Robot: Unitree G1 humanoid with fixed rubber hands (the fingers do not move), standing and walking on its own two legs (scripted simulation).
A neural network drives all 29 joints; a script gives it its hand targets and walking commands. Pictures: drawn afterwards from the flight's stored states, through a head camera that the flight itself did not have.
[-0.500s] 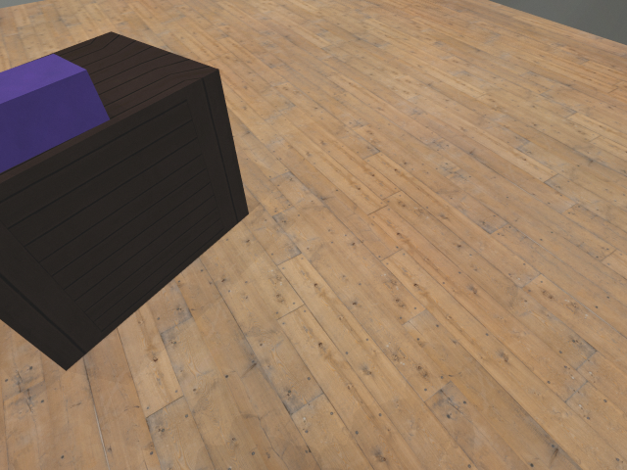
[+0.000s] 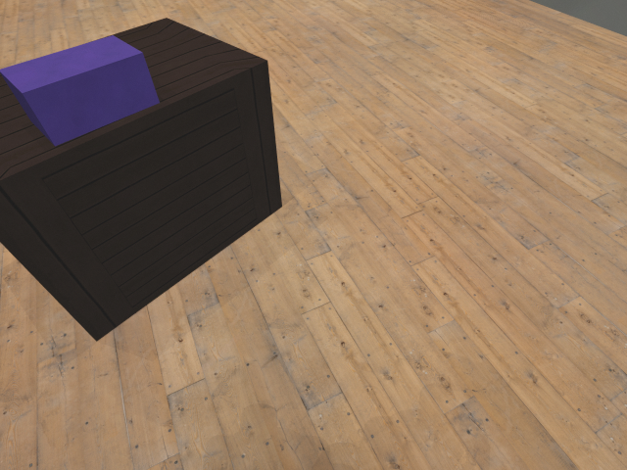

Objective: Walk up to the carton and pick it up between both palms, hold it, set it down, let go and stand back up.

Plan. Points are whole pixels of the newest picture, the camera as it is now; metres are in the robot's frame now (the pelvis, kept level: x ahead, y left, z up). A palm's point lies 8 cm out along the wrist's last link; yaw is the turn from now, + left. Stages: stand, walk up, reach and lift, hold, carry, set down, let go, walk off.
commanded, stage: walk up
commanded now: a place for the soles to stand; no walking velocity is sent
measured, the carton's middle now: (85, 87) +1.02 +0.64 -0.01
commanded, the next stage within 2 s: none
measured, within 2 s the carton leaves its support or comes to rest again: neither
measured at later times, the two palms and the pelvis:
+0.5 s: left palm out of the picture +0.16 +0.35 -0.13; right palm (427, 433) +0.21 -0.14 -0.15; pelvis +0.14 +0.08 -0.02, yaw +20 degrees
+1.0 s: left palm out of the picture +0.11 +0.29 -0.16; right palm (306, 239) +0.58 +0.04 -0.13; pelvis +0.34 +0.16 -0.03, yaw +40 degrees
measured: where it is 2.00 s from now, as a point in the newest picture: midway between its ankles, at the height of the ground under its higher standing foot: (241, 342)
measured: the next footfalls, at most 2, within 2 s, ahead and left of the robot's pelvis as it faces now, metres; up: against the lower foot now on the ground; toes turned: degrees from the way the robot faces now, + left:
left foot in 0.20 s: +0.16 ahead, +0.23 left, +0.00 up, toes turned +17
right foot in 0.58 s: +0.35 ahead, +0.00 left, +0.00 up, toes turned +19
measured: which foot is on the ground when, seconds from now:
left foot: up 0.00-0.18, down 0.20-0.58, up 0.60-0.96, down 0.98-1.00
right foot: down 0.00-0.20, up 0.22-0.56, down 0.58-1.00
